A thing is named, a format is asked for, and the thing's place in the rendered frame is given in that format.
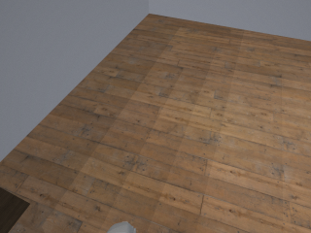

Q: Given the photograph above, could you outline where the left robot thigh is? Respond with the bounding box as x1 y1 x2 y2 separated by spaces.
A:
107 222 136 233

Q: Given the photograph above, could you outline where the cupboard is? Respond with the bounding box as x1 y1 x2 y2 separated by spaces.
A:
0 187 30 233

